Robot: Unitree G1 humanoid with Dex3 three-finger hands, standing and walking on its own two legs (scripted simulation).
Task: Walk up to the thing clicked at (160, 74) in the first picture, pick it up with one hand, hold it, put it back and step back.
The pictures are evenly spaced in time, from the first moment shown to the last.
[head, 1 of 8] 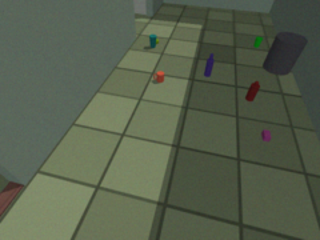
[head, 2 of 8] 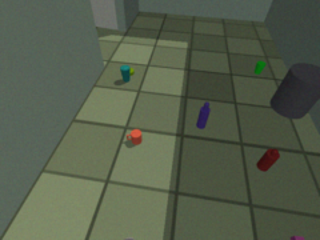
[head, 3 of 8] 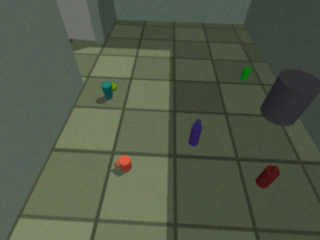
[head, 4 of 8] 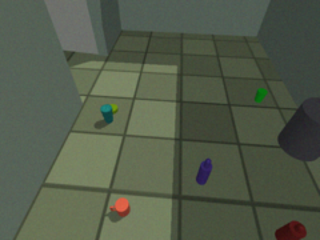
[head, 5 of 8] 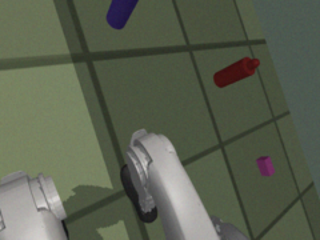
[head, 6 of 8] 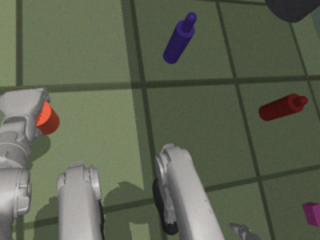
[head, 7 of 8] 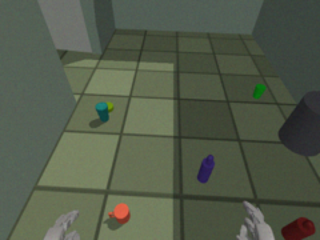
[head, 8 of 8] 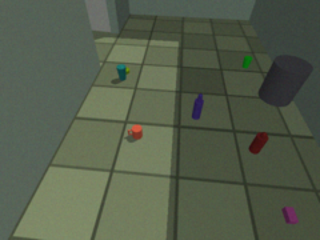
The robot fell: no
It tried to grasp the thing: yes
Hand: left
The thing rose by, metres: 0.63
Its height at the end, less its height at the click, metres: +0.00
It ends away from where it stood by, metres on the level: 0.03
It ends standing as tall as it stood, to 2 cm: yes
